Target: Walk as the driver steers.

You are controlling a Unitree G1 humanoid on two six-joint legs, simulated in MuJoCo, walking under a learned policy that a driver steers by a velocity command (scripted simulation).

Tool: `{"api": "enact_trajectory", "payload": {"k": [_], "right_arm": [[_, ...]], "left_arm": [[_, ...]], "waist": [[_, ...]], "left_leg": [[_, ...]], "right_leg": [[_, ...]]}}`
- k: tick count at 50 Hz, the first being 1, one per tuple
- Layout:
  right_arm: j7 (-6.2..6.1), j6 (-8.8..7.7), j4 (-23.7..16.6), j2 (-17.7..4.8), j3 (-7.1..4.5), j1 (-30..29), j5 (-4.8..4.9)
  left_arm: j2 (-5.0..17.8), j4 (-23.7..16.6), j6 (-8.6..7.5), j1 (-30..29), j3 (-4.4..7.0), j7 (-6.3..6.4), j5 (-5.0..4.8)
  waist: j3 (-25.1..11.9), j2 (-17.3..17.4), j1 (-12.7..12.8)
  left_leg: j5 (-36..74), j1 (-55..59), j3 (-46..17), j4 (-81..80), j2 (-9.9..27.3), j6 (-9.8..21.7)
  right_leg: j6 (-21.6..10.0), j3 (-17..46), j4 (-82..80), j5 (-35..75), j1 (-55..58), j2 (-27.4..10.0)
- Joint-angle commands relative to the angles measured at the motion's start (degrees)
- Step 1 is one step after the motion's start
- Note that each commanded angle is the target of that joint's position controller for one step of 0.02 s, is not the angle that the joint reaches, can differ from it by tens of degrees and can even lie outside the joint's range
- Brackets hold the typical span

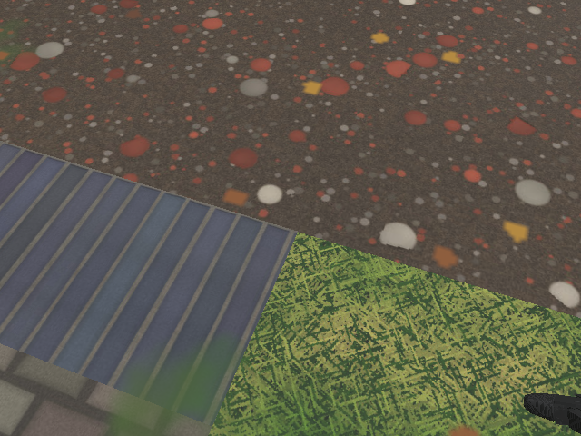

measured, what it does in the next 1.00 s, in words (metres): walks ahead, turning right: right foot, then left foot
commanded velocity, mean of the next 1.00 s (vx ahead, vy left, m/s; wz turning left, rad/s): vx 0.45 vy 0.00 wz -0.21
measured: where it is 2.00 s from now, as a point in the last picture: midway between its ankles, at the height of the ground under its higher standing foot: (336, 346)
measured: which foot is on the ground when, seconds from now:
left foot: down 0.00-0.54, up 0.56-0.94, down 0.96-1.00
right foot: up 0.00-0.50, down 0.52-0.96, up 0.98-1.00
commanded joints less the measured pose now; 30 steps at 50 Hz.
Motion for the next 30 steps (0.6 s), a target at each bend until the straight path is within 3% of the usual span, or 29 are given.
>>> {"api": "enact_trajectory", "payload": {"k": [1,2,3,4,5,7,10,15,20,23,24,25,26,27,28,29,30], "right_arm": [[-0.76,-1.73,-0.57,-14.87,-4.54,22.22,0.19],[-0.44,-2.73,0.67,-11.14,-3.23,20.31,-0.57],[-0.32,-3.26,0.68,-9.44,-2.50,16.77,-0.63],[-0.30,-3.35,0.08,-7.42,-1.73,11.86,-0.48],[-0.39,-3.48,-0.69,-6.30,-1.18,8.96,-1.16],[-0.55,-3.96,0.01,-6.66,-1.11,7.86,-1.20],[-1.48,-4.62,2.34,-8.01,-1.27,9.98,-1.34],[-1.87,-4.79,5.53,-7.82,-0.68,12.96,-1.32],[-1.98,-4.04,8.84,-8.85,-0.78,16.32,-1.38],[-2.51,-2.85,9.21,-9.80,-0.94,15.32,-1.19],[-2.81,-2.51,8.85,-10.54,-1.07,14.45,-1.30],[-3.21,-2.01,8.47,-10.75,-0.97,13.23,-1.66],[-3.85,-1.97,7.98,-10.45,-0.68,12.90,-1.89],[-3.88,-2.97,6.03,-6.44,0.67,17.91,-3.00],[-2.81,-4.76,6.01,-2.74,2.31,20.66,-3.16],[-1.78,-6.32,5.09,-8.03,1.22,15.48,-0.91],[-1.42,-7.17,3.31,-8.41,1.39,10.25,0.41]], "left_arm": [[3.86,-8.78,-4.18,-2.22,-1.32,-1.05,0.79],[7.21,-9.76,-5.09,-7.11,-0.57,-1.46,-1.32],[6.56,-9.62,-5.38,-7.35,-0.98,-1.21,-0.77],[6.97,-8.51,-5.14,-6.86,-0.77,-0.85,0.87],[7.47,-8.00,-4.43,-5.58,-0.43,-0.95,1.25],[6.26,-7.33,-2.85,-4.03,-0.48,-1.39,1.60],[3.46,-7.97,-1.71,-7.31,-1.47,-1.56,2.11],[1.75,-8.69,-2.00,-14.11,-2.56,-2.54,1.15],[1.96,-11.84,-2.54,-19.84,-2.95,-4.10,0.50],[2.51,-12.61,-2.66,-17.91,-2.75,-5.18,0.75],[3.66,-12.12,-2.50,-14.78,-2.20,-5.14,0.98],[5.61,-10.86,-2.18,-8.71,-1.03,-4.91,1.07],[8.71,-9.19,-2.02,-0.34,0.42,-4.28,0.95],[14.94,-8.92,-1.72,6.58,2.03,-3.42,1.08],[13.59,-9.17,-1.92,6.62,1.32,-3.67,0.28],[9.75,-9.26,-1.68,5.97,0.48,-3.31,0.17],[8.31,-9.85,-1.49,3.36,0.05,-2.87,0.43]], "waist": [[-24.80,11.25,-9.66],[-16.82,7.52,-10.29],[-13.23,2.98,-7.70],[-9.86,1.34,-5.19],[-8.42,2.52,-3.12],[-7.32,2.61,-1.47],[-4.83,2.66,-2.37],[-2.78,2.58,-6.28],[0.66,2.49,-8.71],[-1.01,3.77,-6.61],[-3.67,4.97,-4.83],[-7.45,4.57,-0.85],[-12.08,3.36,3.61],[-20.14,-8.01,3.31],[-27.40,-15.25,1.22],[-23.25,-8.99,4.06],[-15.35,-5.17,3.90]], "left_leg": [[-16.29,53.53,-50.37,-18.41,19.07,18.28],[-10.41,48.41,-41.80,-19.57,18.22,14.55],[-4.93,40.51,-34.85,-19.07,16.15,12.32],[1.22,32.13,-28.43,-19.11,13.89,10.45],[5.61,26.11,-24.91,-20.40,12.48,9.88],[12.58,20.09,-21.26,-22.44,11.54,10.15],[17.98,18.72,-14.99,-24.92,10.76,10.00],[12.48,22.19,-7.61,-26.41,9.17,6.27],[14.24,32.02,-5.92,-24.53,13.05,4.95],[30.52,37.02,-3.61,-18.25,14.19,2.95],[41.67,36.97,-2.41,-13.89,13.59,2.02],[51.38,35.31,-0.27,-5.11,11.81,0.51],[48.86,27.59,1.38,7.47,9.74,-1.60],[22.35,7.92,2.89,30.33,3.18,-5.40],[-22.16,-7.94,-6.24,43.78,-5.74,-7.30],[-19.77,-14.21,-11.75,46.14,-1.57,-6.06],[-15.41,-16.49,-10.44,43.19,1.06,-5.30]], "right_leg": [[-2.80,16.53,41.92,-6.14,-44.99,6.86],[-3.95,16.67,41.36,-0.11,-49.07,4.11],[-4.57,16.58,36.40,5.45,-46.08,1.46],[-4.13,16.25,31.41,8.46,-42.13,-0.63],[-3.94,16.48,28.76,10.38,-37.90,-2.04],[-2.88,15.27,24.90,11.16,-34.11,-2.21],[-0.96,14.39,16.85,19.90,-36.95,-2.01],[-2.00,12.88,1.45,37.22,-36.83,0.16],[-4.70,12.74,-5.34,33.76,-41.59,2.83],[-7.01,10.40,-6.20,25.45,-39.16,5.39],[-8.03,8.36,-5.71,23.03,-33.63,7.52],[-9.32,6.21,-6.36,23.07,-24.31,10.33],[-11.42,9.34,-6.44,27.16,-9.93,9.81],[-19.56,32.35,-6.61,27.95,11.28,-4.18],[-27.37,59.55,-16.81,19.00,23.68,-12.86],[-23.98,55.61,-19.46,9.70,22.37,-11.08],[-21.63,48.20,-20.50,9.22,14.70,-9.19]]}}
